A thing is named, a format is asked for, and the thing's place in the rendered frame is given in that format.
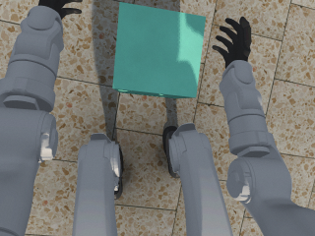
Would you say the carton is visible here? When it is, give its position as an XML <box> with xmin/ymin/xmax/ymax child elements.
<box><xmin>112</xmin><ymin>2</ymin><xmax>206</xmax><ymax>99</ymax></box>

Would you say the robot right forearm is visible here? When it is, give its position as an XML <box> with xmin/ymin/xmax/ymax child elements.
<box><xmin>219</xmin><ymin>60</ymin><xmax>292</xmax><ymax>190</ymax></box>

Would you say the robot right hand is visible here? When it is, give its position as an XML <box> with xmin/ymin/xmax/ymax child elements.
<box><xmin>212</xmin><ymin>16</ymin><xmax>252</xmax><ymax>68</ymax></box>

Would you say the right robot thigh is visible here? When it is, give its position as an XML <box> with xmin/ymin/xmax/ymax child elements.
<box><xmin>168</xmin><ymin>130</ymin><xmax>233</xmax><ymax>236</ymax></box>

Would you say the robot right upper arm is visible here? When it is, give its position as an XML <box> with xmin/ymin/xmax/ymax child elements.
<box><xmin>225</xmin><ymin>156</ymin><xmax>315</xmax><ymax>236</ymax></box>

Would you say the robot left forearm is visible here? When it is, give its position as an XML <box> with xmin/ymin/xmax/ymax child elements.
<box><xmin>0</xmin><ymin>5</ymin><xmax>64</xmax><ymax>112</ymax></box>

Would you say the robot left upper arm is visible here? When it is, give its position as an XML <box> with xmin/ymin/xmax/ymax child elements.
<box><xmin>0</xmin><ymin>107</ymin><xmax>59</xmax><ymax>236</ymax></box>

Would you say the robot left hand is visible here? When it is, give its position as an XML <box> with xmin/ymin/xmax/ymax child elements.
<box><xmin>38</xmin><ymin>0</ymin><xmax>83</xmax><ymax>20</ymax></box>

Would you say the robot right foot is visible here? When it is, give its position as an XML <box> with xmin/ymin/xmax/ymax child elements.
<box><xmin>162</xmin><ymin>126</ymin><xmax>180</xmax><ymax>179</ymax></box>

